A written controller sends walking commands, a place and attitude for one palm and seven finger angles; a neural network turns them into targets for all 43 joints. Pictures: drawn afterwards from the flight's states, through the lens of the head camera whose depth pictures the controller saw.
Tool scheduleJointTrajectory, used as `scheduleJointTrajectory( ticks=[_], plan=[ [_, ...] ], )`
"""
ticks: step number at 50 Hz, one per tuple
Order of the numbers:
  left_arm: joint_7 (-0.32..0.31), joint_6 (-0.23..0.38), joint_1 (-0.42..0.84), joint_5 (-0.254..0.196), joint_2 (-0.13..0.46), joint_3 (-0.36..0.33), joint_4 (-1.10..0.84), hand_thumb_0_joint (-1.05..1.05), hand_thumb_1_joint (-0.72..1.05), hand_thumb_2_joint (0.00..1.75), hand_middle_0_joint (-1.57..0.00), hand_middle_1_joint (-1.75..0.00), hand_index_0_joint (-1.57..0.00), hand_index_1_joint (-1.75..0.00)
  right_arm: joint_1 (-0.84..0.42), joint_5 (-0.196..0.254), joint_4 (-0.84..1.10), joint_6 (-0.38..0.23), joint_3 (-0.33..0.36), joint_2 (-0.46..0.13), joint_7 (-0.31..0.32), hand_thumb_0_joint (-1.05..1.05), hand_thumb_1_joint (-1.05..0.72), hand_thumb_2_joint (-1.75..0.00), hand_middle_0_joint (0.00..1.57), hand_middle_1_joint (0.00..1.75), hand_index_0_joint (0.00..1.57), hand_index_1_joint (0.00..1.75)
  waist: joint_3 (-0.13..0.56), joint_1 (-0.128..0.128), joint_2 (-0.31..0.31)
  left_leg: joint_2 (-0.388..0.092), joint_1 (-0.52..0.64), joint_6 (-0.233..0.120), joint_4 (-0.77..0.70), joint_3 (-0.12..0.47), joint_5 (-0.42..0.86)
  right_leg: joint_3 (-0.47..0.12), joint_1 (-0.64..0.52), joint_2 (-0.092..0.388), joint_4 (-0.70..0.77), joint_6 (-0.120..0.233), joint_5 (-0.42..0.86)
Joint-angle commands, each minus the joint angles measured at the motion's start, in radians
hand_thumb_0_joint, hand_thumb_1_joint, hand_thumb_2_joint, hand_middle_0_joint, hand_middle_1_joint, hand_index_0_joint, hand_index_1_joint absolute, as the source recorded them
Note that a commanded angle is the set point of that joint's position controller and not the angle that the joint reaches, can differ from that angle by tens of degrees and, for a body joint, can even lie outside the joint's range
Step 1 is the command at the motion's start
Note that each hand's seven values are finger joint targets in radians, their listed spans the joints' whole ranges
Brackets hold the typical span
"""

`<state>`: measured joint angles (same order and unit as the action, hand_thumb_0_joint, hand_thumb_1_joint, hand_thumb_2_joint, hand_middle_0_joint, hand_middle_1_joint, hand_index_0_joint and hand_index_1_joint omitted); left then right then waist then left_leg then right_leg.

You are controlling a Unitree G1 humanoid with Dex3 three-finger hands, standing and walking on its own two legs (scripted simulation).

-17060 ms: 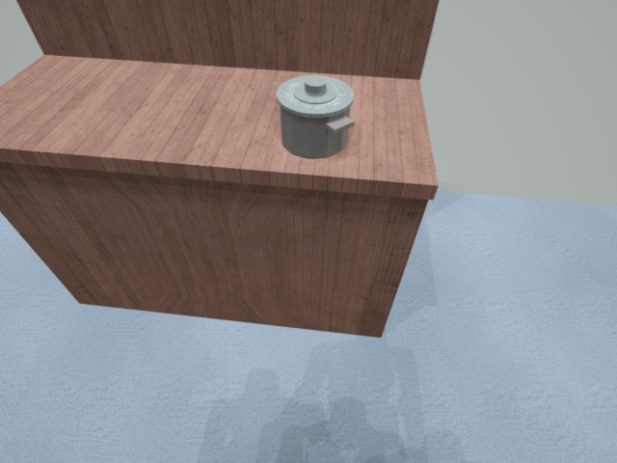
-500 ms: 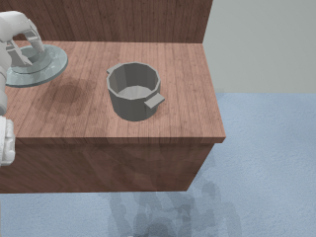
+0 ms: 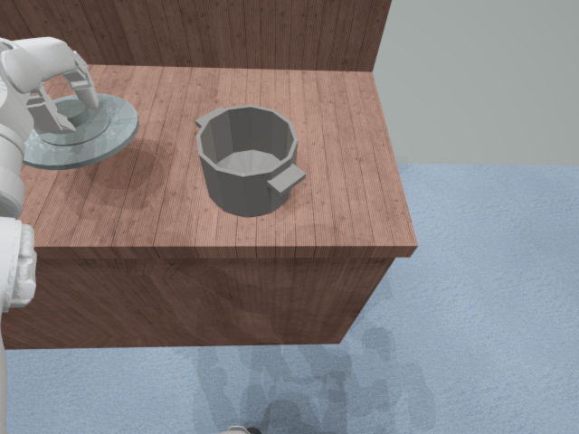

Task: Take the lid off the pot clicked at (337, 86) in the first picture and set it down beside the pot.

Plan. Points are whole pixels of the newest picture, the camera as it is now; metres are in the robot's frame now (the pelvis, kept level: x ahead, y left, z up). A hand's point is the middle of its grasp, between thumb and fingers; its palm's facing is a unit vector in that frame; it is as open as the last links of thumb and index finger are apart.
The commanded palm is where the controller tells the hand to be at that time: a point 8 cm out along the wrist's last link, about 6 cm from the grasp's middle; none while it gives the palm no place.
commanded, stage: lower the lid onto the table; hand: left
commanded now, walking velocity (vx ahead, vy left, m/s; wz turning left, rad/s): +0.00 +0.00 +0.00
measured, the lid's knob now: (69, 113) +0.51 +0.28 +0.14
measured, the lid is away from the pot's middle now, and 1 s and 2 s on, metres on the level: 0.23 0.23 0.24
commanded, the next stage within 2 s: open the fingers wide in 1.96 s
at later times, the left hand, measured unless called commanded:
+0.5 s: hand (62, 128) +0.48 +0.29 +0.13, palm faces -0.46 -0.13 -0.88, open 7.7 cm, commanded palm +0.51 +0.28 +0.21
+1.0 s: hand (77, 150) +0.47 +0.28 +0.11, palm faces -0.49 -0.11 -0.87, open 7.7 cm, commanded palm +0.52 +0.27 +0.18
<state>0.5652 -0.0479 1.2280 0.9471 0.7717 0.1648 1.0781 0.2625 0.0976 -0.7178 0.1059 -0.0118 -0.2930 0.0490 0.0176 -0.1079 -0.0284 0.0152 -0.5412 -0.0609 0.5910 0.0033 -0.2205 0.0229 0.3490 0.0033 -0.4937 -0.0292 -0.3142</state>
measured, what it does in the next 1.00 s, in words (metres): stands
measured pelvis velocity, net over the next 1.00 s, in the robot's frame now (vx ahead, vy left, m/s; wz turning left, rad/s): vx -0.01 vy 0.00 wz -0.02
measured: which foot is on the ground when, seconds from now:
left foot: down 0.00-1.00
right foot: down 0.00-1.00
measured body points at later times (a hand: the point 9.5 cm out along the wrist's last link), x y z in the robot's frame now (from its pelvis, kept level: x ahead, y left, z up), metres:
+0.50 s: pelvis +0.00 +0.00 -0.01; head +0.08 +0.02 +0.44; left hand +0.51 +0.29 +0.18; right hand +0.02 -0.28 -0.12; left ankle +0.04 +0.08 -0.73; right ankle -0.05 -0.15 -0.73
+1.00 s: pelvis -0.01 +0.00 -0.01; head +0.07 +0.02 +0.43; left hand +0.50 +0.28 +0.16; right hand +0.02 -0.28 -0.13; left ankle +0.04 +0.08 -0.73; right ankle -0.05 -0.15 -0.73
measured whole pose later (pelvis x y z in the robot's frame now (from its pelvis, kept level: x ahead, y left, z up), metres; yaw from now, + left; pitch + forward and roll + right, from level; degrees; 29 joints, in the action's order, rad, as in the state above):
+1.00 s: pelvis -0.01 +0.00 -0.01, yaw -1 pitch +13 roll -3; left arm 0.48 0.02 1.16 0.97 0.75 0.15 1.15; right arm 0.31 0.09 -0.73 0.10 -0.02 -0.29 0.08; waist 0.06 -0.13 -0.03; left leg 0.00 -0.67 -0.06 0.70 -0.01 -0.26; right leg 0.01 0.48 -0.01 -0.61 -0.03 -0.35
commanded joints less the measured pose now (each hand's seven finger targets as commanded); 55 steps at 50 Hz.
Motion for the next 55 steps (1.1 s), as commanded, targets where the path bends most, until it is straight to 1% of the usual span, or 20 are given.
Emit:
scheduleJointTrajectory(
  ticks=[1, 3, 5, 6, 11, 13, 17, 21, 25, 27, 29, 30, 33, 36, 39, 42, 44, 46, 48, 55],
  plan=[
    [-0.071, 0.007, 0.606, 0.015, 0.295, -0.086, -0.206, 0.0, 0.71, 0.96, -0.91, -1.11, -0.77, -1.03, 0.084, -0.007, 0.072, -0.026, 0.062, -0.191, 0.013, 0.0, -0.9, -0.9, 0.2, 0.3, 0.2, 0.3, 0.481, -0.016, -0.111, 0.006, 0.533, -0.026, 0.004, 0.051, 0.318, 0.052, 0.139, -0.072, 0.04, 0.064, 0.257],
    [-0.075, 0.02, 0.633, 0.015, 0.312, -0.098, -0.252, 0.0, 0.71, 0.96, -0.91, -1.11, -0.77, -1.03, 0.086, -0.011, 0.075, -0.027, 0.064, -0.193, 0.014, 0.0, -0.9, -0.9, 0.2, 0.3, 0.2, 0.3, 0.508, -0.015, -0.128, 0.002, 0.555, -0.027, 0.01, 0.054, 0.346, 0.049, 0.14, -0.073, 0.035, 0.065, 0.265],
    [-0.076, 0.015, 0.612, 0.013, 0.269, -0.072, -0.216, 0.0, 0.71, 0.96, -0.91, -1.11, -0.77, -1.03, 0.102, -0.01, 0.068, -0.029, 0.067, -0.189, 0.014, 0.0, -0.9, -0.9, 0.2, 0.3, 0.2, 0.3, 0.499, -0.022, -0.139, 0.0, 0.565, -0.024, 0.019, 0.059, 0.359, 0.054, 0.172, -0.076, 0.033, 0.064, 0.252],
    [-0.078, 0.018, 0.605, 0.018, 0.307, -0.102, -0.201, 0.0, 0.71, 0.96, -0.91, -1.11, -0.77, -1.03, 0.106, -0.011, 0.068, -0.029, 0.065, -0.192, 0.016, 0.0, -0.9, -0.9, 0.2, 0.3, 0.2, 0.3, 0.5, -0.017, -0.13, 0.0, 0.55, -0.023, 0.018, 0.06, 0.337, 0.052, 0.166, -0.076, 0.031, 0.065, 0.243],
    [-0.085, 0.03, 0.582, 0.024, 0.328, -0.117, -0.185, 0.0, 0.71, 0.96, -0.91, -1.11, -0.77, -1.03, 0.122, -0.009, 0.067, -0.028, 0.065, -0.195, 0.02, 0.0, -0.9, -0.9, 0.2, 0.3, 0.2, 0.3, 0.501, -0.02, -0.117, 0.0, 0.528, -0.024, 0.029, 0.052, 0.339, 0.049, 0.172, -0.077, 0.02, 0.064, 0.258],
    [-0.088, 0.039, 0.621, 0.022, 0.33, -0.115, -0.253, 0.0, 0.71, 0.96, -0.91, -1.11, -0.77, -1.03, 0.12, -0.013, 0.074, -0.027, 0.066, -0.195, 0.019, 0.0, -0.9, -0.9, 0.2, 0.3, 0.2, 0.3, 0.536, -0.014, -0.154, -0.005, 0.558, -0.018, 0.033, 0.059, 0.383, 0.049, 0.173, -0.078, 0.013, 0.065, 0.261],
    [-0.085, 0.049, 0.523, 0.015, 0.315, -0.119, -0.192, 0.0, 0.71, 0.96, -0.91, -1.11, -0.77, -1.03, 0.135, -0.011, 0.079, -0.024, 0.066, -0.191, 0.019, 0.0, -0.9, -0.9, 0.2, 0.3, 0.2, 0.3, 0.527, -0.013, -0.138, -0.005, 0.545, -0.02, 0.051, 0.051, 0.451, 0.051, 0.184, -0.077, 0.003, 0.065, 0.291],
    [-0.093, 0.04, 0.52, 0.02, 0.313, -0.117, -0.173, 0.0, 0.71, 0.96, -0.91, -1.11, -0.77, -1.03, 0.135, -0.007, 0.073, -0.011, 0.068, -0.195, 0.015, 0.0, -0.9, -0.9, 0.2, 0.3, 0.2, 0.3, 0.484, -0.022, -0.133, -0.004, 0.517, -0.018, 0.052, 0.05, 0.371, 0.05, 0.218, -0.082, 0.006, 0.062, 0.245],
    [-0.098, 0.062, 0.546, 0.021, 0.351, -0.146, -0.256, 0.0, 0.71, 0.96, -0.91, -1.11, -0.77, -1.03, 0.131, -0.011, 0.088, -0.01, 0.069, -0.191, 0.02, 0.0, -0.9, -0.9, 0.2, 0.3, 0.2, 0.3, 0.547, -0.013, -0.168, -0.008, 0.562, -0.019, 0.064, 0.056, 0.426, 0.046, 0.206, -0.081, -0.004, 0.064, 0.262],
    [-0.089, 0.066, 0.519, 0.002, 0.275, -0.093, -0.226, 0.0, 0.71, 0.96, -0.91, -1.11, -0.77, -1.03, 0.135, -0.011, 0.081, -0.012, 0.07, -0.187, 0.022, 0.0, -0.9, -0.9, 0.2, 0.3, 0.2, 0.3, 0.511, -0.021, -0.16, -0.011, 0.56, -0.019, 0.064, 0.051, 0.431, 0.054, 0.239, -0.08, -0.003, 0.064, 0.247],
    [-0.099, 0.066, 0.513, 0.006, 0.327, -0.134, -0.219, 0.0, 0.71, 0.96, -0.91, -1.11, -0.77, -1.03, 0.132, -0.01, 0.081, -0.007, 0.069, -0.192, 0.022, 0.0, -0.9, -0.9, 0.2, 0.3, 0.2, 0.3, 0.508, -0.023, -0.147, -0.006, 0.537, -0.022, 0.067, 0.049, 0.383, 0.047, 0.23, -0.082, -0.003, 0.063, 0.242],
    [-0.096, 0.06, 0.52, 0.004, 0.276, -0.092, -0.203, 0.0, 0.71, 0.96, -0.91, -1.11, -0.77, -1.03, 0.132, -0.008, 0.079, -0.006, 0.068, -0.191, 0.023, 0.0, -0.9, -0.9, 0.2, 0.3, 0.2, 0.3, 0.492, -0.031, -0.139, -0.004, 0.524, -0.02, 0.062, 0.05, 0.349, 0.05, 0.246, -0.082, -0.002, 0.062, 0.222],
    [-0.107, 0.071, 0.557, 0.007, 0.304, -0.111, -0.263, 0.0, 0.71, 0.96, -0.91, -1.11, -0.77, -1.03, 0.13, -0.014, 0.075, -0.01, 0.069, -0.192, 0.026, 0.0, -0.9, -0.9, 0.2, 0.3, 0.2, 0.3, 0.528, -0.024, -0.179, -0.012, 0.556, -0.017, 0.064, 0.057, 0.349, 0.049, 0.257, -0.081, -0.009, 0.065, 0.201],
    [-0.113, 0.07, 0.523, 0.004, 0.305, -0.115, -0.2, 0.0, 0.71, 0.96, -0.91, -1.11, -0.77, -1.03, 0.134, -0.011, 0.067, -0.011, 0.065, -0.195, 0.031, 0.0, -0.9, -0.9, 0.2, 0.3, 0.2, 0.3, 0.491, -0.028, -0.136, -0.007, 0.499, -0.017, 0.063, 0.05, 0.283, 0.048, 0.254, -0.08, -0.011, 0.064, 0.195],
    [-0.121, 0.07, 0.561, 0.007, 0.249, -0.074, -0.227, 0.0, 0.71, 0.96, -0.91, -1.11, -0.77, -1.03, 0.136, -0.014, 0.066, -0.019, 0.067, -0.19, 0.032, 0.0, -0.9, -0.9, 0.2, 0.3, 0.2, 0.3, 0.508, -0.031, -0.185, -0.013, 0.549, -0.012, 0.072, 0.067, 0.331, 0.051, 0.298, -0.083, -0.021, 0.068, 0.179],
    [-0.125, 0.076, 0.511, -0.001, 0.287, -0.11, -0.189, 0.0, 0.71, 0.96, -0.91, -1.11, -0.77, -1.03, 0.143, -0.014, 0.06, -0.025, 0.062, -0.194, 0.041, 0.0, -0.9, -0.9, 0.2, 0.3, 0.2, 0.3, 0.516, -0.025, -0.127, -0.015, 0.511, -0.015, 0.074, 0.056, 0.306, 0.052, 0.274, -0.078, -0.032, 0.067, 0.19],
    [-0.13, 0.069, 0.546, 0.006, 0.23, -0.061, -0.186, 0.0, 0.71, 0.96, -0.91, -1.11, -0.77, -1.03, 0.144, -0.014, 0.053, -0.024, 0.063, -0.192, 0.039, 0.0, -0.9, -0.9, 0.2, 0.3, 0.2, 0.3, 0.497, -0.038, -0.166, -0.011, 0.514, -0.012, 0.077, 0.059, 0.288, 0.05, 0.308, -0.081, -0.032, 0.066, 0.173],
    [-0.139, 0.064, 0.511, 0.014, 0.268, -0.092, -0.129, 0.0, 0.71, 0.96, -0.91, -1.11, -0.77, -1.03, 0.155, -0.013, 0.047, -0.024, 0.062, -0.196, 0.042, 0.0, -0.9, -0.9, 0.2, 0.3, 0.2, 0.3, 0.471, -0.037, -0.118, -0.01, 0.472, -0.013, 0.077, 0.058, 0.24, 0.049, 0.304, -0.083, -0.034, 0.065, 0.159],
    [-0.146, 0.074, 0.566, 0.018, 0.285, -0.098, -0.203, 0.0, 0.71, 0.96, -0.91, -1.11, -0.77, -1.03, 0.152, -0.017, 0.051, -0.027, 0.061, -0.195, 0.047, 0.0, -0.9, -0.9, 0.2, 0.3, 0.2, 0.3, 0.537, -0.034, -0.159, -0.015, 0.506, -0.009, 0.08, 0.058, 0.287, 0.045, 0.293, -0.08, -0.043, 0.064, 0.177],
    [-0.162, 0.069, 0.502, 0.031, 0.282, -0.098, -0.088, 0.0, 0.71, 0.96, -0.91, -1.11, -0.77, -1.03, 0.175, -0.013, 0.039, -0.023, 0.057, -0.196, 0.052, 0.0, -0.9, -0.9, 0.2, 0.3, 0.2, 0.3, 0.469, -0.041, -0.137, -0.011, 0.434, -0.009, 0.089, 0.051, 0.24, 0.045, 0.321, -0.085, -0.052, 0.065, 0.165]
  ],
)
